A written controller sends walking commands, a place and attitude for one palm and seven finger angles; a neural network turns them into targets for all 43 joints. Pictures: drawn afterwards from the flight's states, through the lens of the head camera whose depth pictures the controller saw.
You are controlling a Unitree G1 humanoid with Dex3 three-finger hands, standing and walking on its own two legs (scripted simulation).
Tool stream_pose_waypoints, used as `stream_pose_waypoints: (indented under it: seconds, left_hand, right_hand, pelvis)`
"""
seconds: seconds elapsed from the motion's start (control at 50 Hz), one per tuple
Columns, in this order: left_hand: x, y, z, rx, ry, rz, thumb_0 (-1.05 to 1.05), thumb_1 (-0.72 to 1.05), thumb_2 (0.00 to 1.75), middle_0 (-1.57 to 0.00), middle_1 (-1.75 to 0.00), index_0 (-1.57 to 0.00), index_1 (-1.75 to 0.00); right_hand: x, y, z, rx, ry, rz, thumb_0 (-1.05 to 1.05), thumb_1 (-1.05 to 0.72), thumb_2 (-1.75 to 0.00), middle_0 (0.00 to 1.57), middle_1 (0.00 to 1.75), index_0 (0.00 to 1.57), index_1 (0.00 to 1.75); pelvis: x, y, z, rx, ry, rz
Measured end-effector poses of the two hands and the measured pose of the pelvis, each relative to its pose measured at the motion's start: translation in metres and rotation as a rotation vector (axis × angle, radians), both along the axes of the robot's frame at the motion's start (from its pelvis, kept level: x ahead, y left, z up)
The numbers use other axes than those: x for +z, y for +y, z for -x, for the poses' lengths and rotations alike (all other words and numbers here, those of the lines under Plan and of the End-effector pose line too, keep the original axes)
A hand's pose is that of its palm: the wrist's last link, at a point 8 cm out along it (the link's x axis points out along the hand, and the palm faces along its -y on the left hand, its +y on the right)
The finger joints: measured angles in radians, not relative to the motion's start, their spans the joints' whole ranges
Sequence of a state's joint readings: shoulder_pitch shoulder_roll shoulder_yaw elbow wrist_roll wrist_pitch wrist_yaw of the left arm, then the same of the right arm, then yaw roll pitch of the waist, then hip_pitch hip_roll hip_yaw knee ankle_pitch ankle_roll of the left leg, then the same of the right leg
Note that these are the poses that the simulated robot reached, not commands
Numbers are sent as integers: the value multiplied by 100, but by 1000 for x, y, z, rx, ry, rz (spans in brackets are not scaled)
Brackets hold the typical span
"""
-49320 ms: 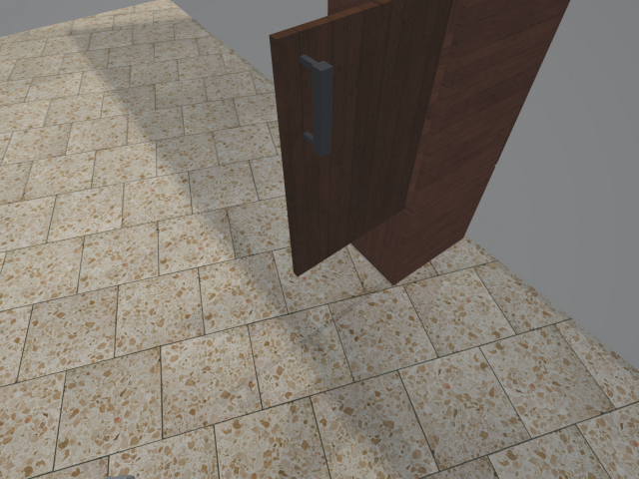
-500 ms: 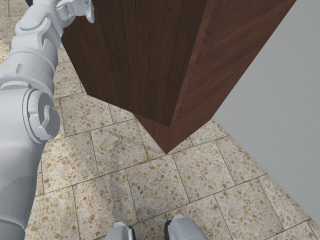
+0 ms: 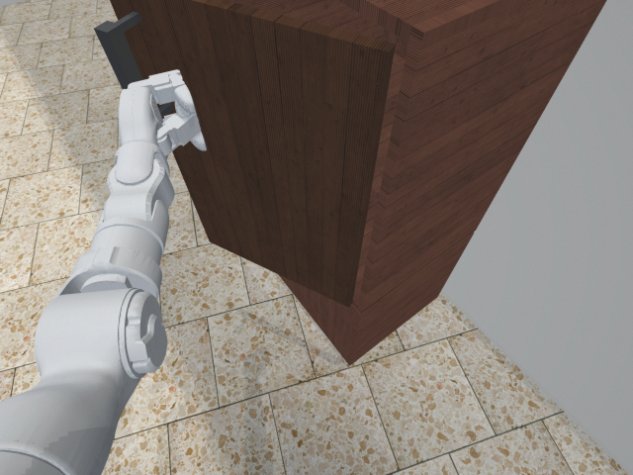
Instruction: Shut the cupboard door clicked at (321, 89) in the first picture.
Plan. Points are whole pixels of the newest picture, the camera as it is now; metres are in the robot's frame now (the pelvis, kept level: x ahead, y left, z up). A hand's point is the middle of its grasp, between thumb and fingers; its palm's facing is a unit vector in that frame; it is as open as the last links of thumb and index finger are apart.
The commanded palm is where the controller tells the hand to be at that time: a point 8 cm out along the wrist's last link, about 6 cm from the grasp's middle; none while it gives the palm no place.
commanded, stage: pull the fist back off the door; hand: left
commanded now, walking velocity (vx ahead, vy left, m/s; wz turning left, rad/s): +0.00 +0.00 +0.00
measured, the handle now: (141, 75) +0.64 +0.20 +0.15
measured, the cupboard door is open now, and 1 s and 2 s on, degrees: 26 26 26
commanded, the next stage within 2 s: draw the hand back to the body in 0.30 s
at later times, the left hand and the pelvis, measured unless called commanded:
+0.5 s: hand (208, 145) +0.47 +0.09 +0.17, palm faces +0.07 -1.00 +0.04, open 3.1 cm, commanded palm +0.41 +0.15 +0.16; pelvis -0.03 +0.00 +0.00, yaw +1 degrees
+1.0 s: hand (92, 259) +0.31 +0.18 +0.18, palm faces +0.11 -0.99 -0.11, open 3.1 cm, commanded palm +0.27 +0.22 +0.18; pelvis -0.03 +0.01 +0.02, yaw +1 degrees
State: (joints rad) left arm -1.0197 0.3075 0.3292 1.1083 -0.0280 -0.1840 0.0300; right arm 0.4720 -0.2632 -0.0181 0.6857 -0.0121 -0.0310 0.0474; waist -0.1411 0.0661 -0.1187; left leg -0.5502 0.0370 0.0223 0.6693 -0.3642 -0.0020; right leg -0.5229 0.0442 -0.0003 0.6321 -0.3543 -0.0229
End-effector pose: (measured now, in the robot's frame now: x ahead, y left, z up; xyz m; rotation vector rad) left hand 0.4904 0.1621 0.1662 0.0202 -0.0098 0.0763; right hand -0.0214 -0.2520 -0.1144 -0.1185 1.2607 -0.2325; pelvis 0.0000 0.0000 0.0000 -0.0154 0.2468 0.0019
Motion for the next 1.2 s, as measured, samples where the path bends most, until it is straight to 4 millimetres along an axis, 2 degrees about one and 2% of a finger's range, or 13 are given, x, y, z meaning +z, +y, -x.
stream_pose_waypoints:
  seconds: [0.16,0.24,0.32,0.4,0.52,0.62,0.7,0.76,0.86,0.92,1.02,1.12,1.2]
  left_hand:
    - [-24,3,51,-34,54,45,2,90,90,-130,-150,-129,-150]
    - [-17,-10,63,-49,-1,31,2,90,90,-130,-150,-130,-150]
    - [-1,-25,63,-66,-23,-3,2,90,90,-130,-150,-130,-150]
    - [5,-32,54,-53,41,19,2,90,90,-131,-150,-130,-150]
    - [-4,-14,47,8,50,70,2,90,90,-130,-149,-130,-150]
    - [-13,13,71,6,-36,-22,2,90,90,-130,-149,-129,-150]
    - [-22,26,102,-22,-19,14,2,90,90,-130,-149,-129,-150]
    - [-20,34,122,-20,-17,43,2,90,90,-130,-150,-129,-150]
    - [3,48,152,-7,-86,-3,2,90,90,-130,-149,-130,-150]
    - [14,56,171,-16,-94,-7,2,90,90,-129,-148,-128,-148]
    - [12,71,213,49,-103,-119,2,90,90,-122,-140,-121,-141]
    - [-8,88,251,138,-70,-169,2,90,90,-111,-128,-111,-129]
    - [-4,100,274,205,-80,-217,2,90,90,-101,-117,-101,-118]
  right_hand:
    - [10,-14,-60,81,-152,56,0,-91,-90,20,30,19,30]
    - [14,-10,-85,116,-241,69,0,-91,-90,20,30,19,30]
    - [13,0,-95,126,-298,50,0,-91,-90,20,30,19,30]
    - [9,11,-85,117,-293,20,0,-91,-90,20,30,20,30]
    - [1,16,-41,71,-207,-2,0,-90,-90,20,30,20,30]
    - [-4,12,-7,16,-127,-13,1,-90,-90,20,30,20,30]
    - [-1,6,-6,-1,-110,2,1,-90,-90,20,30,20,30]
    - [6,1,-27,13,-163,34,1,-90,-90,20,30,20,30]
    - [23,1,-88,69,-354,59,1,-91,-90,20,30,19,30]
    - [37,9,-130,112,-477,45,1,-91,-90,20,30,19,30]
    - [66,31,-185,190,-636,15,1,-91,-90,20,30,19,30]
    - [80,53,-210,275,-665,-4,1,-90,-90,20,30,19,30]
    - [76,65,-213,320,-641,-20,1,-90,-90,20,30,20,30]
  pelvis:
    - [4,0,10,32,-75,2]
    - [4,1,19,41,-94,0]
    - [2,2,25,44,-100,-4]
    - [2,3,30,38,-96,-9]
    - [2,2,33,9,-77,-14]
    - [4,4,27,-14,-90,-14]
    - [7,4,22,-12,-131,-9]
    - [10,4,21,-3,-164,-7]
    - [12,5,23,5,-205,-7]
    - [13,6,24,11,-225,-11]
    - [16,6,26,24,-257,-18]
    - [19,4,29,39,-278,-19]
    - [21,5,27,47,-288,-17]
